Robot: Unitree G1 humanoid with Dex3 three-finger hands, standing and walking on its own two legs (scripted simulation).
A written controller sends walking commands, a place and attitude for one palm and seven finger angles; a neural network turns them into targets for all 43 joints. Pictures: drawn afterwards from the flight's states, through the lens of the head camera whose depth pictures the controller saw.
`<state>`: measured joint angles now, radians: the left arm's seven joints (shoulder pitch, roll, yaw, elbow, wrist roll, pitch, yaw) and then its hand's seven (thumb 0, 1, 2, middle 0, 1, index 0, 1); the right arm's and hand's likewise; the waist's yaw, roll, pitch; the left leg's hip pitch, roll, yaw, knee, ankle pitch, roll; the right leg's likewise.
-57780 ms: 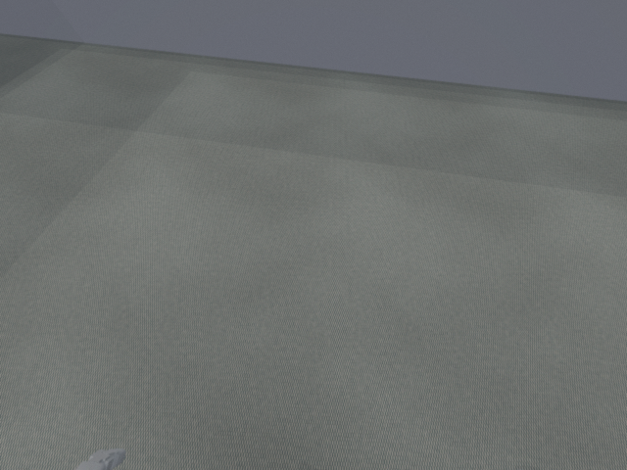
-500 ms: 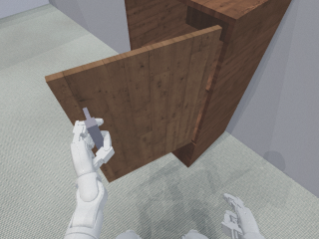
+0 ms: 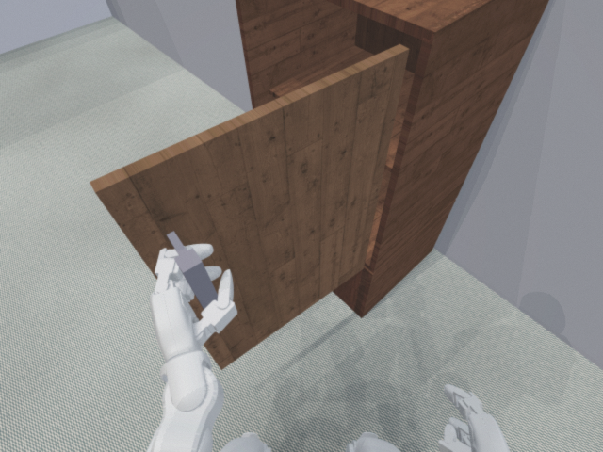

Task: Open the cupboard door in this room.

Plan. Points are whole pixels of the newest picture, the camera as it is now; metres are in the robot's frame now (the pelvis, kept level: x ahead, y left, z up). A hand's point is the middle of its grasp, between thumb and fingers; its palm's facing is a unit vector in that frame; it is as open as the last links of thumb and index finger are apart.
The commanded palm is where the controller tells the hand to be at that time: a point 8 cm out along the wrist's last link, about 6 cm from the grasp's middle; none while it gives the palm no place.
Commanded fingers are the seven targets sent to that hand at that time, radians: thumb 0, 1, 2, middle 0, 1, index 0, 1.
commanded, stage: open thumb and fingers to let go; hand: left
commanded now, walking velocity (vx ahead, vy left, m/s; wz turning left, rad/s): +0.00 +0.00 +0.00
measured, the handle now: (195, 276) +0.33 +0.16 +0.05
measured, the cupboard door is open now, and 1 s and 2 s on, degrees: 84 85 84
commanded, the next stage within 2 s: slide the hand sideways off the handle in 0.60 s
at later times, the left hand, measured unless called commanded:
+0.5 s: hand (220, 296) +0.30 +0.12 +0.05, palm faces +0.36 -0.93 +0.01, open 14.3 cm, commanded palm +0.26 +0.16 +0.05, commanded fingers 0.00 -0.50 0.30 -0.17 -0.45 -0.17 -0.45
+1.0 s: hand (209, 324) +0.26 +0.13 +0.05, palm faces -0.13 -0.99 +0.02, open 16.0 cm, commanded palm +0.24 +0.18 +0.05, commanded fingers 0.00 -0.50 0.30 -0.15 -0.30 -0.15 -0.30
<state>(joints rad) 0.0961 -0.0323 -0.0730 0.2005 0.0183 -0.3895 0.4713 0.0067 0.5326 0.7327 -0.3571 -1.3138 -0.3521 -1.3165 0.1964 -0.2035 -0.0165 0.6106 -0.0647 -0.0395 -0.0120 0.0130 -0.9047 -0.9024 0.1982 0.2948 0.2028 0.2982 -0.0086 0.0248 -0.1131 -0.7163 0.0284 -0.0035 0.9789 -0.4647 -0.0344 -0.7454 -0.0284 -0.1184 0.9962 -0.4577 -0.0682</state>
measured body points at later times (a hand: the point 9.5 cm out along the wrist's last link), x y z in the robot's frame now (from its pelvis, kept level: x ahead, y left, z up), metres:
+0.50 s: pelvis +0.00 +0.02 +0.00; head +0.04 +0.01 +0.45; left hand +0.28 +0.17 +0.05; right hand +0.16 -0.20 -0.10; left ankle +0.01 +0.15 -0.68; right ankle +0.02 -0.07 -0.68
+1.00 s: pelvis -0.01 +0.05 +0.00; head +0.04 +0.04 +0.44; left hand +0.27 +0.18 +0.05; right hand +0.16 -0.19 -0.09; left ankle +0.01 +0.15 -0.68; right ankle +0.02 -0.07 -0.68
